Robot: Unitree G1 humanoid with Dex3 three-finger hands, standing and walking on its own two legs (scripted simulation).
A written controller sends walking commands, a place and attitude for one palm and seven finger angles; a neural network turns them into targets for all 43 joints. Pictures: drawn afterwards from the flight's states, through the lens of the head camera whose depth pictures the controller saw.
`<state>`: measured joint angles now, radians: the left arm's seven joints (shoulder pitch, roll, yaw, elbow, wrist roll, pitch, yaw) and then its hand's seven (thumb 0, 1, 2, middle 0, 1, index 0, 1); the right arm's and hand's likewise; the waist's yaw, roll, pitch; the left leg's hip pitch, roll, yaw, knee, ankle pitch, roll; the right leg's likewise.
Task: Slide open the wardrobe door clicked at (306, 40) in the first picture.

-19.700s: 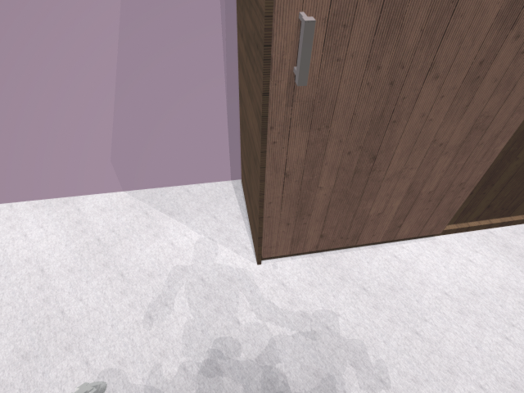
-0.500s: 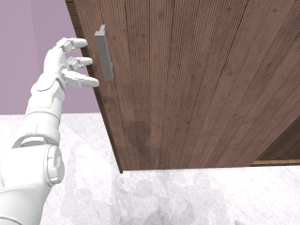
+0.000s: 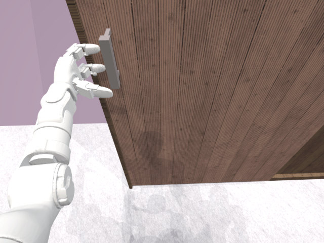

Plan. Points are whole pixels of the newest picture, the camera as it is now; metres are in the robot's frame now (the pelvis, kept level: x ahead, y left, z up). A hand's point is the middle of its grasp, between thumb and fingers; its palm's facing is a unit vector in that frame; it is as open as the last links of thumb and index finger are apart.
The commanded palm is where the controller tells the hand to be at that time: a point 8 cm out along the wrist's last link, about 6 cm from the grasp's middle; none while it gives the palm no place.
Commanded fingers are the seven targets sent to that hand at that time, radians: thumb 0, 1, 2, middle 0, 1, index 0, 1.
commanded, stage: feel for the door with the fingertips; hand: left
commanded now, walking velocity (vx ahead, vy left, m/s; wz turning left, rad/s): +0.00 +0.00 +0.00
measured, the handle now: (111, 59) +0.53 +0.13 +0.19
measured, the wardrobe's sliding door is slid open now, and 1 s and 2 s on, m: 0.00 0.00 0.00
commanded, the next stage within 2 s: slide the fingers in behind the handle in 0.70 s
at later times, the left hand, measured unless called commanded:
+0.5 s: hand (98, 70) +0.47 +0.15 +0.20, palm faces +0.02 -1.00 +0.00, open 14.0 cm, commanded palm +0.45 +0.21 +0.19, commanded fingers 0.00 -0.50 0.30 -0.30 -1.20 -0.30 -1.20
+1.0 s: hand (102, 67) +0.49 +0.15 +0.19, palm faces +0.01 -1.00 +0.01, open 13.6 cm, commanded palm +0.46 +0.20 +0.19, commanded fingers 0.00 -0.50 0.30 -0.30 -1.20 -0.30 -1.20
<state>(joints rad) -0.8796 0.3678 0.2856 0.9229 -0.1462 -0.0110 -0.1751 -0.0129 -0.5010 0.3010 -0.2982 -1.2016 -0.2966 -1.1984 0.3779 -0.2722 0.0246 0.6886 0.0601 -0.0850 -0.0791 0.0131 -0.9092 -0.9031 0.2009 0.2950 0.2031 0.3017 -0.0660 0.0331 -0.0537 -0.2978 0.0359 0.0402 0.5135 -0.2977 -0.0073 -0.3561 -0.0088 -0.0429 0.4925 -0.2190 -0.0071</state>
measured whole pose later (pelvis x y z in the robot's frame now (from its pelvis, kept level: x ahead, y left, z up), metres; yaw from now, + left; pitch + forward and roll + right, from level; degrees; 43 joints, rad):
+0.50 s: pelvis -0.01 +0.00 +0.00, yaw +1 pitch +5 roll +0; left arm -1.01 0.37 0.26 1.07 -0.12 -0.04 -0.13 -0.01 -0.50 0.30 -0.30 -1.20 -0.30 -1.20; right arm 0.34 -0.26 0.04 0.70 0.05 -0.10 -0.08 0.01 -0.91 -0.90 0.20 0.30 0.20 0.30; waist -0.08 0.02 -0.04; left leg -0.33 0.03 0.03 0.53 -0.28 -0.01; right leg -0.38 -0.02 -0.05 0.51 -0.21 -0.01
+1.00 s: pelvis -0.01 +0.00 +0.00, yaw +0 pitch +8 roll +0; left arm -1.08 0.42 0.31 1.18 -0.09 -0.09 -0.13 -0.01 -0.50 0.30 -0.35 -1.23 -0.37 -1.23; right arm 0.43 -0.28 0.03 0.73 0.04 -0.12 -0.07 0.01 -0.91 -0.90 0.20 0.29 0.20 0.30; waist -0.12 0.02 -0.05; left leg -0.41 0.03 0.04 0.56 -0.29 0.00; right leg -0.46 -0.01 -0.04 0.52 -0.20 0.00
